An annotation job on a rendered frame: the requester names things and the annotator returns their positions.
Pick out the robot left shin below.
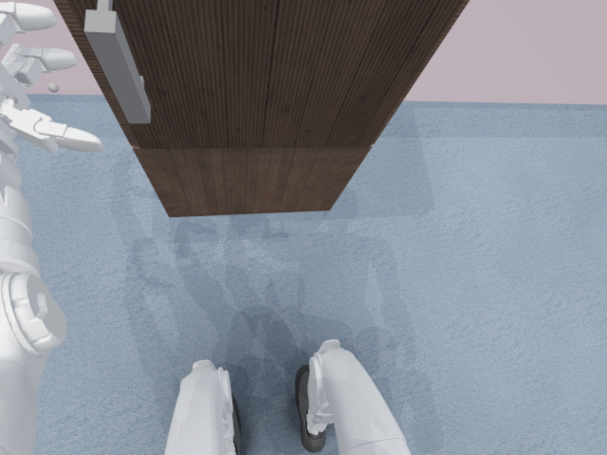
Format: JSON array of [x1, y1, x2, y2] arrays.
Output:
[[180, 360, 236, 455]]

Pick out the left robot hand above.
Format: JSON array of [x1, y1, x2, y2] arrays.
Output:
[[0, 2, 103, 153]]

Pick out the left robot upper arm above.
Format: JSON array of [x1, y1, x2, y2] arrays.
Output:
[[0, 272, 67, 455]]

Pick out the right robot thigh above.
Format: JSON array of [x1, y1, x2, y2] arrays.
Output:
[[309, 348, 412, 455]]

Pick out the cupboard door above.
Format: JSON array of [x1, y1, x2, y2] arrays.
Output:
[[67, 0, 465, 149]]

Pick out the robot left forearm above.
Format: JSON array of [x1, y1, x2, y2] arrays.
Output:
[[0, 130, 41, 279]]

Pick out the handle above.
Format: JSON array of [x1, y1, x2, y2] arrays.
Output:
[[84, 0, 151, 123]]

